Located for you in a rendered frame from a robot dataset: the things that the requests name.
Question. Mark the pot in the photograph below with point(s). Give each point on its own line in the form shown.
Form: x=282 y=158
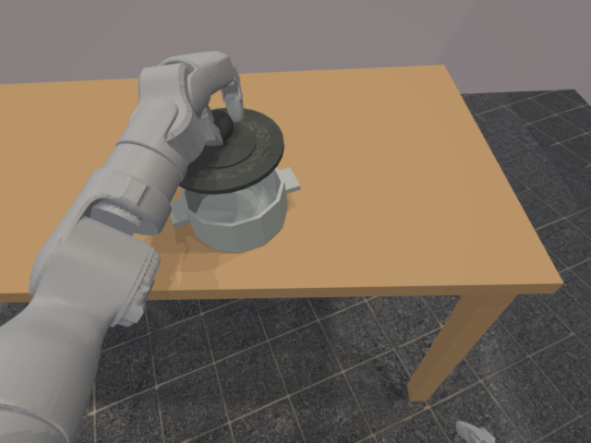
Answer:
x=238 y=221

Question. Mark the robot right hand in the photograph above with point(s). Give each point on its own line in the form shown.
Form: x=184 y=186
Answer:
x=473 y=434

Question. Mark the robot left hand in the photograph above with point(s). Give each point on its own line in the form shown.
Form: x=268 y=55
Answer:
x=222 y=76

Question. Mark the robot left upper arm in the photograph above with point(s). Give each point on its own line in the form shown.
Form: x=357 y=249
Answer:
x=50 y=352

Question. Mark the table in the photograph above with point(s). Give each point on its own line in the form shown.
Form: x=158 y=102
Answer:
x=400 y=196

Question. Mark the lid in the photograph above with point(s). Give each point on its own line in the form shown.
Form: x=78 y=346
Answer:
x=252 y=152

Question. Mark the robot left forearm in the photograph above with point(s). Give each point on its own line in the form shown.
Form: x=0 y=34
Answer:
x=133 y=190

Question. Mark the knob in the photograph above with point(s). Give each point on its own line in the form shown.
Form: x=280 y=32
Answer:
x=224 y=122

